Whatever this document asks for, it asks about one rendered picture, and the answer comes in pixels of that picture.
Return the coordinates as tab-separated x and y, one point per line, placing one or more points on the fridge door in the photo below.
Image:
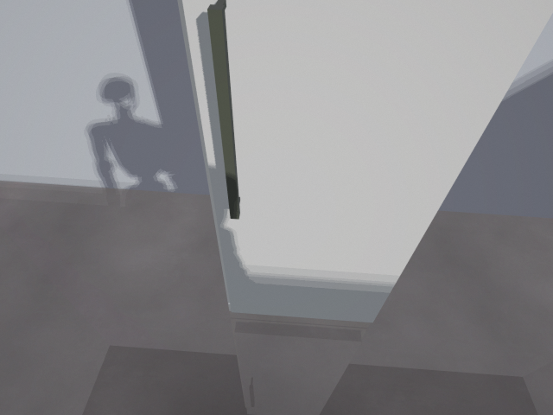
352	120

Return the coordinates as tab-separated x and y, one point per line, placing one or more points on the handle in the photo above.
217	26

